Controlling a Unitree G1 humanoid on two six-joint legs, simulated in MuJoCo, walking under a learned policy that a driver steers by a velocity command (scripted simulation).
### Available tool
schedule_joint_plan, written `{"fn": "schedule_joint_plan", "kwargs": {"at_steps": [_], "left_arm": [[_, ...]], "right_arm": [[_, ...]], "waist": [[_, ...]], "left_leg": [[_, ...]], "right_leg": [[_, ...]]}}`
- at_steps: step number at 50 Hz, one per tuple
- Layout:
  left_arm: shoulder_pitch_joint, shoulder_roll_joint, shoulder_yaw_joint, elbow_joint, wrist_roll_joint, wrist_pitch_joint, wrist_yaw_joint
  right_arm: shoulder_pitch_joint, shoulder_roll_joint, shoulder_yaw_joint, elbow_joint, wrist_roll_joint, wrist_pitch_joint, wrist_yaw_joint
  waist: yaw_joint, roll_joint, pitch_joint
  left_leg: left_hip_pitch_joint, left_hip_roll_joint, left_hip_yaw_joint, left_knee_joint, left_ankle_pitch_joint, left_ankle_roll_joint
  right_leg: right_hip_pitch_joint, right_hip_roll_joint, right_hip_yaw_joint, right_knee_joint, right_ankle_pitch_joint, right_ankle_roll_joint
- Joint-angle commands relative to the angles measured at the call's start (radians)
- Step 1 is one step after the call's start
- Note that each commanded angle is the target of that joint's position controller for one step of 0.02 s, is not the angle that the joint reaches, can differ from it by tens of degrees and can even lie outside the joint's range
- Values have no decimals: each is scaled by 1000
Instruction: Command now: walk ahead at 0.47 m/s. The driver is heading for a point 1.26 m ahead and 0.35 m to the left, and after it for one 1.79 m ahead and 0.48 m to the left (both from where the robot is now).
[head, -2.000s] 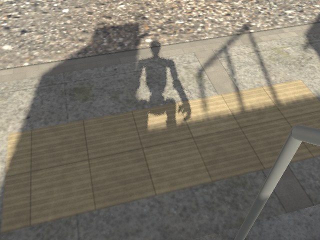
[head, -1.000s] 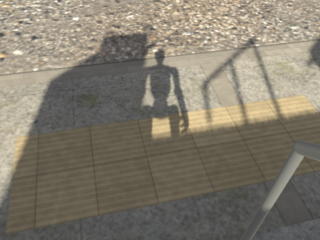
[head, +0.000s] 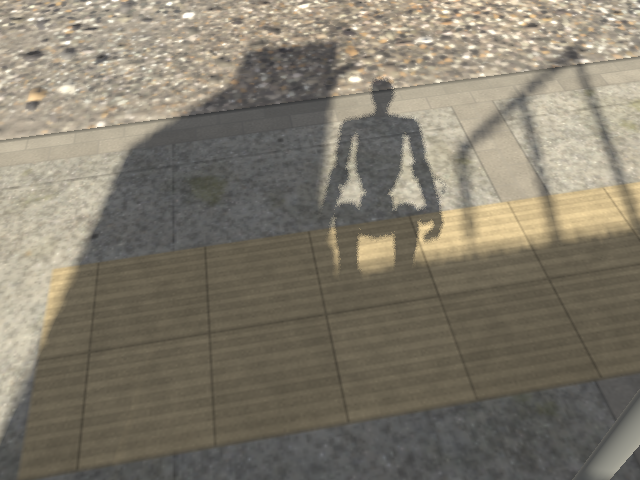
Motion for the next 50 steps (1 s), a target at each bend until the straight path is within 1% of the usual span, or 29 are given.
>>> {"fn": "schedule_joint_plan", "kwargs": {"at_steps": [1,2,3,4,5,6,7,9,11,14,16,20,21,23,24,25,26,28,29,31,32,34,37,39,44,45,46,48,50], "left_arm": [[39,118,23,1,-3,33,5],[-11,119,32,-12,-14,33,-7],[13,52,29,-58,-40,22,-13],[372,-56,-30,-9,42,-33,-144],[240,77,15,-59,-10,-70,-159],[92,128,12,-167,7,-77,-148],[12,75,-15,-190,52,-76,-121],[-2,48,-41,-171,54,-43,-110],[-158,17,-63,-229,71,-4,-149],[-200,56,-58,-214,122,-22,-148],[-278,87,-53,-230,97,-22,-143],[-489,71,-89,-369,107,13,-143],[-434,70,-92,-375,117,15,-148],[-68,150,-62,-270,98,-8,-138],[83,224,-16,-211,56,-30,-114],[322,315,35,-144,45,-37,-110],[354,389,54,-140,56,-33,-140],[210,340,60,-176,127,-4,-149],[147,212,30,-158,108,5,-152],[7,-80,-63,-166,124,-38,-114],[-88,-101,-78,-177,93,-78,-87],[-225,45,-56,-211,77,-128,-59],[-114,56,-70,-185,109,-157,-17],[32,94,-74,-132,92,-158,-34],[289,12,-80,-66,44,-91,-18],[131,97,-27,-110,-86,-47,23],[106,126,-22,-135,-79,-29,31],[129,90,-19,-150,-66,-20,13],[56,82,-12,-141,-39,-26,-20]], "right_arm": [[346,-78,-31,66,-10,-15,6],[510,-130,-51,113,4,-5,13],[554,-151,-35,110,16,-24,35],[794,-360,-94,216,-173,-33,85],[728,-299,-96,237,-201,-47,115],[488,-241,-76,185,-157,-61,135],[252,-15,-14,135,-162,-91,120],[173,94,22,105,-99,-128,62],[189,42,46,116,-91,-162,32],[385,-22,61,132,-66,-184,-25],[488,-91,59,145,-75,-155,-16],[523,-63,66,123,-49,-121,11],[461,-71,64,114,-85,-116,24],[314,-118,40,33,-88,-100,51],[357,-121,34,45,-34,-80,55],[381,-151,29,47,-84,-69,104],[618,-5,26,95,-46,-82,134],[449,-4,40,-52,-10,-92,118],[374,-42,31,-67,-19,-85,93],[433,17,52,-38,-62,-46,83],[405,9,42,-23,-68,-47,105],[357,0,34,-23,-93,-45,143],[226,-86,16,-77,-68,-59,130],[186,-89,19,-81,-80,-54,114],[-183,-88,33,-159,-79,-75,91],[-335,-7,30,-229,131,-54,87],[-319,-4,38,-225,138,-39,89],[-250,-26,19,-208,79,-16,92],[23,-94,-27,-114,58,-2,77]], "waist": [[-115,-173,28],[-221,-42,4],[-175,102,-67],[-200,210,-154],[-206,22,10],[-132,-28,96],[-61,-213,134],[-10,-146,164],[-10,50,104],[-111,-90,19],[-132,-41,50],[-193,-19,125],[-143,6,110],[1,-82,64],[65,-186,65],[139,-194,-67],[17,-333,-287],[77,-172,-174],[49,-81,-60],[-130,18,204],[-145,8,215],[-181,-124,104],[-101,3,70],[-89,-112,94],[40,-74,199],[90,-86,279],[66,-39,252],[61,-36,170],[-73,-65,24]], "left_leg": [[409,41,68,-205,57,66],[622,134,-79,-304,25,158],[829,335,-262,-19,593,190],[981,391,-334,71,439,354],[859,417,-369,-14,235,364],[719,486,-576,-117,-266,395],[531,368,-417,-133,-406,256],[-65,257,-253,-194,-445,237],[-486,87,-215,-162,-638,239],[-236,64,-177,113,-575,230],[-246,99,-258,168,-762,246],[101,154,-535,281,-710,297],[16,157,-551,337,-611,280],[-102,101,-494,616,-635,196],[-147,-12,-400,795,-766,144],[-338,-94,-332,1167,-716,71],[-696,-148,-224,1549,-1069,57],[-1060,-21,-219,1597,-929,53],[-1114,53,-250,1572,-771,67],[-818,207,-279,1022,-264,113],[-548,204,-229,744,-78,112],[-155,149,-104,768,40,77],[-305,143,-206,272,367,75],[-307,137,-188,299,365,44],[-555,180,-125,-33,177,23],[-452,69,-129,-26,246,21],[-384,65,-89,-52,255,20],[-207,36,6,-102,207,43],[197,56,13,-251,222,99]], "right_leg": [[-168,-132,219,77,988,-86],[-379,-21,160,476,792,-53],[-692,79,94,830,-2,-43],[-820,92,472,944,235,-61],[-1048,96,428,927,311,-70],[-1238,-27,412,893,454,-33],[-1232,-104,453,478,772,-14],[-793,-227,300,49,1114,15],[-367,-210,168,34,1344,65],[-364,-182,189,-397,1628,115],[-264,-145,130,-505,1518,122],[-346,-154,200,-957,1202,114],[-192,-166,209,-869,1268,81],[222,-182,205,-968,1261,50],[423,-157,123,-1265,1233,42],[808,-248,170,-1045,1308,-52],[1178,-374,218,-561,1841,-203],[997,-532,490,-739,1268,-271],[743,-527,587,-856,692,-242],[100,-425,332,-968,852,-133],[-171,-318,167,-1020,942,-97],[-427,-209,30,-979,795,-54],[-121,-221,15,-781,798,21],[-27,-264,69,-707,752,-12],[365,-311,184,-620,874,-12],[141,-260,141,-532,840,33],[124,-268,116,-480,839,39],[122,-244,61,-375,996,55],[40,-229,78,-5,987,44]]}}
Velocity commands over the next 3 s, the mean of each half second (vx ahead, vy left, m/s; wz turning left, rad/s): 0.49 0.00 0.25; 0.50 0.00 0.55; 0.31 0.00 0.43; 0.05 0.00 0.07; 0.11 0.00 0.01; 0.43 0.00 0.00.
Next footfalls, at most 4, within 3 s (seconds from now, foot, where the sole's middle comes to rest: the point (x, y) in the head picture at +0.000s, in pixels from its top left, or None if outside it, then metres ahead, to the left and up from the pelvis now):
0.04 left None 0.09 0.05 -0.84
0.50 right None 0.37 -0.16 -1.04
1.02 left None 0.66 0.14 -1.25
1.30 right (377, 393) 0.96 -0.02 -1.25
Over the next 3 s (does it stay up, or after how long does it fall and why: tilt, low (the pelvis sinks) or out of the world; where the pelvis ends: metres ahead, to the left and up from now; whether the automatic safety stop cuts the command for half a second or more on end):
stays up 1.08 0.19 -0.49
